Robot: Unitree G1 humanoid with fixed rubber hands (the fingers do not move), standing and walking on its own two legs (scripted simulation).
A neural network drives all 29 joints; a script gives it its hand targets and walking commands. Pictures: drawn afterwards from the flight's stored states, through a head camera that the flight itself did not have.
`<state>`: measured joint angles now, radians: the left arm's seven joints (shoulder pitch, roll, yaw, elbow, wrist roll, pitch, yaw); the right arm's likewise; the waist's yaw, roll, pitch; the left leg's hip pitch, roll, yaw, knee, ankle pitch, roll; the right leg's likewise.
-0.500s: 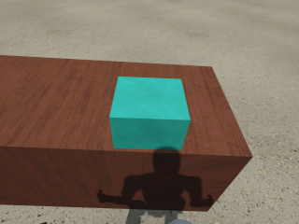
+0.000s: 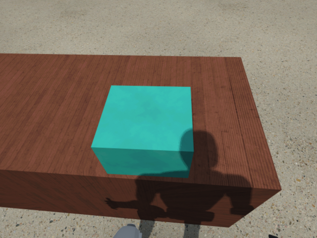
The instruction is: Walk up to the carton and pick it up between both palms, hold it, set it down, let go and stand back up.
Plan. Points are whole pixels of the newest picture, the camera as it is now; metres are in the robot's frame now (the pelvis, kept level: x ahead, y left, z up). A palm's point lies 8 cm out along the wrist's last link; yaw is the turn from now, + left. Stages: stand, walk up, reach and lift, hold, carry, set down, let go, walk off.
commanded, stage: walk up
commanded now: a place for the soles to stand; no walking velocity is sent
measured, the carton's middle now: (148, 130) +0.44 +0.05 -0.04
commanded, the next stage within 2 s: reach and lift in 1.44 s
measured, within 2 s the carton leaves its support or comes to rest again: neither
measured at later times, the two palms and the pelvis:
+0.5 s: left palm out of the picture +0.08 +0.33 -0.08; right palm out of the picture +0.14 -0.25 -0.08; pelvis +0.00 +0.03 -0.01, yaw -1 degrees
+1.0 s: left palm out of the picture +0.06 +0.33 -0.08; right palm out of the picture +0.11 -0.25 -0.08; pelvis -0.02 +0.03 +0.00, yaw -1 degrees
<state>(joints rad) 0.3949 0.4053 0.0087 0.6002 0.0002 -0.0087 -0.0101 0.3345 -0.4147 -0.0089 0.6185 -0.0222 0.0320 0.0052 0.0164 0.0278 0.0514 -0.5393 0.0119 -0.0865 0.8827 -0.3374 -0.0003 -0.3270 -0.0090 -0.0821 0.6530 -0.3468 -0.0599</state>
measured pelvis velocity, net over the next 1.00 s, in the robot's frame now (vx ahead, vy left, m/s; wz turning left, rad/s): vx -0.02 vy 0.03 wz -0.01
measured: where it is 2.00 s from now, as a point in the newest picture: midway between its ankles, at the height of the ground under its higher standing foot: outside the picture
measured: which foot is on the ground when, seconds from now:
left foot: up 0.00-0.08, down 0.10-1.00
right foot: down 0.00-1.00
